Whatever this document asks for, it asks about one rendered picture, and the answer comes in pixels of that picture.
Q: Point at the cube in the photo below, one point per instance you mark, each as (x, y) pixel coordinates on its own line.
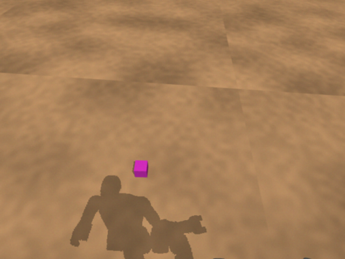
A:
(141, 168)

